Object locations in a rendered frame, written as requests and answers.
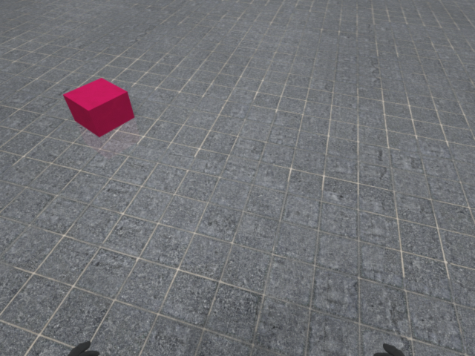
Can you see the carton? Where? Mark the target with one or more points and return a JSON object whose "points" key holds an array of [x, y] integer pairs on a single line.
{"points": [[99, 106]]}

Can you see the robot left hand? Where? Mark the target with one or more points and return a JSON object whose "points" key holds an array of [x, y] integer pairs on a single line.
{"points": [[81, 348]]}

